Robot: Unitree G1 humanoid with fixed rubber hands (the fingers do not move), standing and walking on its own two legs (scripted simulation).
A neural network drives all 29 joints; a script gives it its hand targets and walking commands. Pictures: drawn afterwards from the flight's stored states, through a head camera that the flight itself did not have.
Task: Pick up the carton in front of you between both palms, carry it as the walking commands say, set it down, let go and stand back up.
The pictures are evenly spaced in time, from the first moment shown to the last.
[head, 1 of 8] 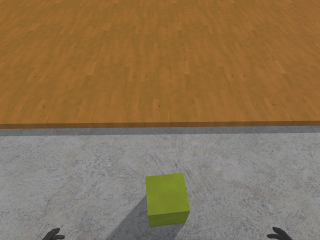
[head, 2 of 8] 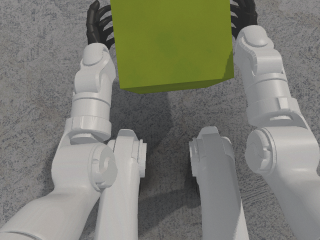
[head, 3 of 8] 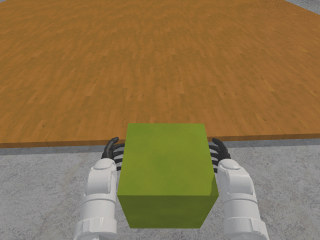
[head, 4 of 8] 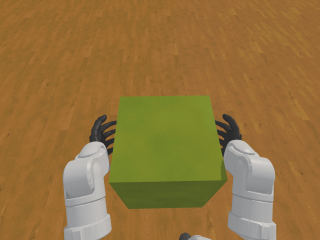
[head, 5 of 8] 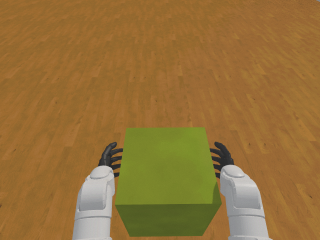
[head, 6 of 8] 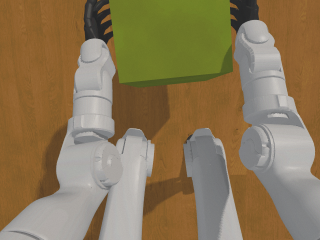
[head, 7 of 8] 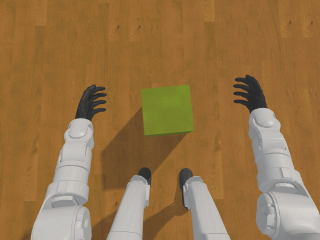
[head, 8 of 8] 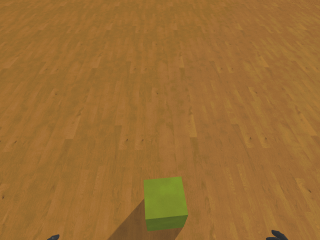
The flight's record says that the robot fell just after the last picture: no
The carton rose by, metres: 0.82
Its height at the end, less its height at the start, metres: +0.06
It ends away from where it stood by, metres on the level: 2.71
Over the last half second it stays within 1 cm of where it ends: yes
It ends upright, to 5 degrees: yes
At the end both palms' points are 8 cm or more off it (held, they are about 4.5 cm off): yes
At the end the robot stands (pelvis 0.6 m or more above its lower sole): yes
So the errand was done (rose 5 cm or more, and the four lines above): yes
